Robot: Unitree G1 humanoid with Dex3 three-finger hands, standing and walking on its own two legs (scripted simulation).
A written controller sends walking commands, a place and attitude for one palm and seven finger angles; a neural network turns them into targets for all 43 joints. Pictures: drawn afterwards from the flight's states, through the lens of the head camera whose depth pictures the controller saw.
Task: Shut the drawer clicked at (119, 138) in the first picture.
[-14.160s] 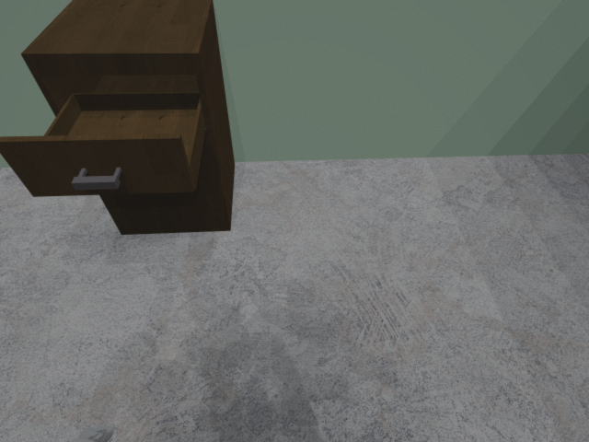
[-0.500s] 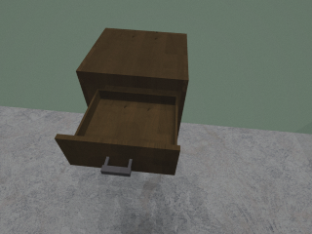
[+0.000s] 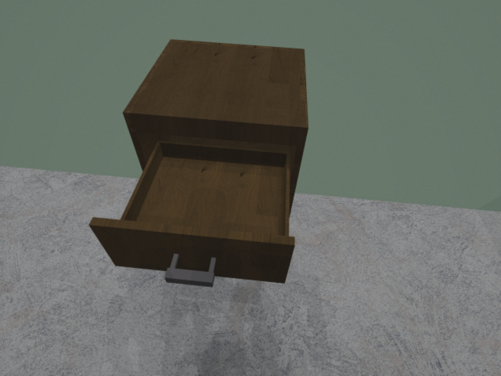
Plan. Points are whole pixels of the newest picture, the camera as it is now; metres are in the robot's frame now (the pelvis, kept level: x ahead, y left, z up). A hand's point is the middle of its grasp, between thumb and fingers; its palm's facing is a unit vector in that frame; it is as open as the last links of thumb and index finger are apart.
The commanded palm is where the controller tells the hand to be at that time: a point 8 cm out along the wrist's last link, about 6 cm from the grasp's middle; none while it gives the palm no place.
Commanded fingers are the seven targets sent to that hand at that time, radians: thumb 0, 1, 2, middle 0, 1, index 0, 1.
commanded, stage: look again from close up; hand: left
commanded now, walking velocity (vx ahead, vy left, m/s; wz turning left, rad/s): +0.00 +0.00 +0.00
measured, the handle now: (192, 268) +0.35 +0.15 -0.14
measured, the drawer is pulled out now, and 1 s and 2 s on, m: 0.30 0.30 0.30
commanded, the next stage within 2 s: raise the hand and make a fist in 0.48 s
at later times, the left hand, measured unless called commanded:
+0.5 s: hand out of the picture +0.00 +0.14 -0.17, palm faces +0.01 -0.98 -0.18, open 7.3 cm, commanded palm none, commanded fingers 0.00 0.90 0.90 -0.20 -0.30 -0.20 -0.30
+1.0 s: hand (189, 369) +0.15 +0.11 -0.07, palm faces -0.05 -1.00 +0.03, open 5.9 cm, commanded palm +0.12 +0.19 -0.06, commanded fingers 0.00 0.90 0.90 -0.64 -0.78 -0.64 -0.78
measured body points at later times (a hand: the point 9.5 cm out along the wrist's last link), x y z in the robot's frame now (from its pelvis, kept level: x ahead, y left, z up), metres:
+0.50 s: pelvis +0.00 -0.02 +0.00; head +0.01 -0.02 +0.45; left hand +0.00 +0.19 -0.16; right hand -0.01 -0.23 -0.16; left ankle +0.00 +0.07 -0.74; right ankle -0.01 -0.15 -0.74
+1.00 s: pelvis -0.03 -0.06 -0.09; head +0.00 -0.04 +0.36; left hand +0.15 +0.16 -0.07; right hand +0.21 -0.31 -0.10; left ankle +0.00 +0.07 -0.74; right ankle -0.01 -0.15 -0.74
